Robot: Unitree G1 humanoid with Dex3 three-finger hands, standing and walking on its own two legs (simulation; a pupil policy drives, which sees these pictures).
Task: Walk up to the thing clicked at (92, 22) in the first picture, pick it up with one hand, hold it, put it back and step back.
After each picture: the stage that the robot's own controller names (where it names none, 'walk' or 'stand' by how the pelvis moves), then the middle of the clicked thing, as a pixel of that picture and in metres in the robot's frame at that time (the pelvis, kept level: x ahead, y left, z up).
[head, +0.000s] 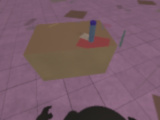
stand; (92, 32) +0.92 +0.00 +0.00
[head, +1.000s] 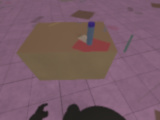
rise first; (90, 34) +0.83 +0.05 +0.03
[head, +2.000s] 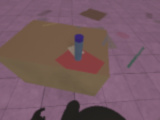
rise first; (78, 48) +0.54 +0.16 +0.03
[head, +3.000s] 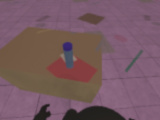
stand; (68, 56) +0.48 +0.20 +0.02
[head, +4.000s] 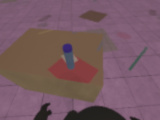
stand; (69, 58) +0.47 +0.19 +0.00
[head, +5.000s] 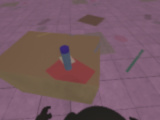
stand; (66, 59) +0.48 +0.22 +0.00
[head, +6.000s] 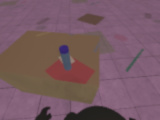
stand; (66, 59) +0.47 +0.22 +0.00
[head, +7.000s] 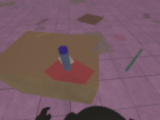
stand; (65, 59) +0.47 +0.22 +0.00
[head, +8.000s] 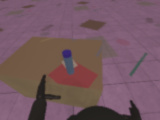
rise first; (69, 63) +0.45 +0.21 +0.00
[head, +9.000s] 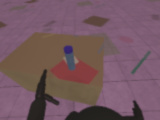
go down; (70, 59) +0.48 +0.21 +0.01
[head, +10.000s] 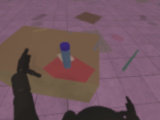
go down; (66, 56) +0.48 +0.20 +0.02
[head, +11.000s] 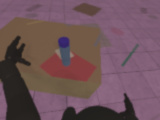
go down; (65, 53) +0.47 +0.19 +0.04
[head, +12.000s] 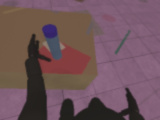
close in; (54, 45) +0.48 +0.21 +0.08
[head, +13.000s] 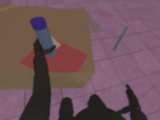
close; (45, 40) +0.51 +0.23 +0.10
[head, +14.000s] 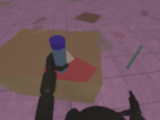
lift; (60, 57) +0.35 +0.19 +0.18
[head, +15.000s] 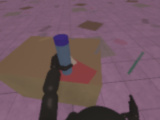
hold; (64, 57) +0.33 +0.17 +0.21
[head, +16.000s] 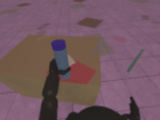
hold; (62, 61) +0.33 +0.18 +0.17
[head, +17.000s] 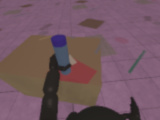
hold; (62, 57) +0.33 +0.18 +0.20
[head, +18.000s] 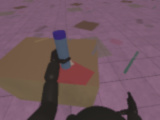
crouch; (63, 51) +0.40 +0.18 +0.19
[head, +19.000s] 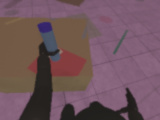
lower; (51, 44) +0.50 +0.21 +0.10
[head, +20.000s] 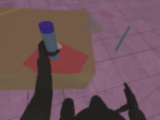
lower; (51, 43) +0.49 +0.21 +0.09
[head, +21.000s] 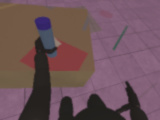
lower; (48, 40) +0.50 +0.22 +0.10
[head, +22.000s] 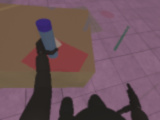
lower; (49, 42) +0.50 +0.22 +0.09
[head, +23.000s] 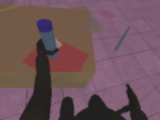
lower; (49, 42) +0.49 +0.22 +0.09
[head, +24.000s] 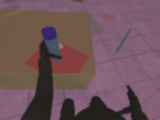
withdraw; (53, 47) +0.47 +0.20 +0.09
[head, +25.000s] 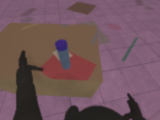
sink last; (64, 56) +0.44 +0.18 +0.06
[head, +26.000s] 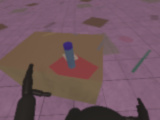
stand; (70, 56) +0.49 +0.21 +0.05
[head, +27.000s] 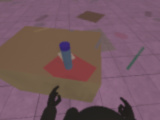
stand; (66, 57) +0.45 +0.20 +0.05
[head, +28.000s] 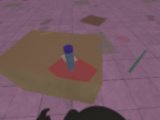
stand; (69, 59) +0.47 +0.19 +0.02
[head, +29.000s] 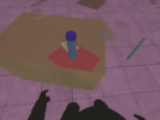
walk; (72, 47) +0.51 +0.15 +0.03
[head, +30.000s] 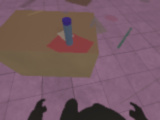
walk; (68, 33) +0.67 +0.23 +0.03
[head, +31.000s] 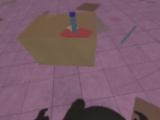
stand; (73, 23) +1.00 +0.28 +0.02
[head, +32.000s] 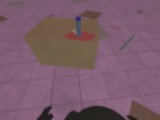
stand; (78, 27) +1.07 +0.20 +0.00
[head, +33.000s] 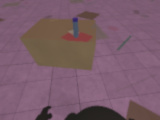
stand; (75, 28) +1.05 +0.22 +0.00
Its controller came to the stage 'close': yes
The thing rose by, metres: 0.23
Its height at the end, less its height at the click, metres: +0.00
